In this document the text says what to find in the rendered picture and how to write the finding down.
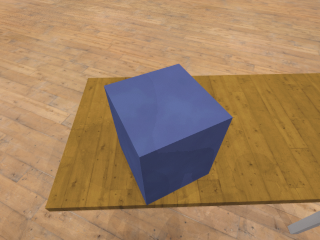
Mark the table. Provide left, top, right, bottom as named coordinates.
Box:
left=45, top=73, right=320, bottom=235

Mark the carton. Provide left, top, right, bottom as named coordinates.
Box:
left=104, top=64, right=233, bottom=205

